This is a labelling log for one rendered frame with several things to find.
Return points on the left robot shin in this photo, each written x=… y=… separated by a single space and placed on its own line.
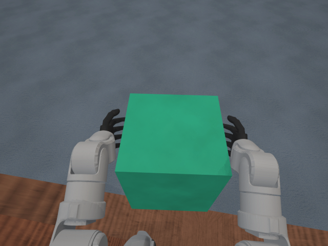
x=143 y=233

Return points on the robot left forearm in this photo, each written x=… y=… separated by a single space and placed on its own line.
x=84 y=197

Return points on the right robot hand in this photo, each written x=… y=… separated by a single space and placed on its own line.
x=237 y=130

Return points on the left robot upper arm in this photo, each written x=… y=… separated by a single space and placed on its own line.
x=69 y=237

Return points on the left robot thigh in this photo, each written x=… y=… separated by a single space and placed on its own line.
x=139 y=240

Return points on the robot right forearm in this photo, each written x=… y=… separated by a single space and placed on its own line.
x=260 y=211

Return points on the carton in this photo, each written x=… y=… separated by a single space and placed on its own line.
x=173 y=153

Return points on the left robot hand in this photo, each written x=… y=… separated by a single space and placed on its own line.
x=108 y=124

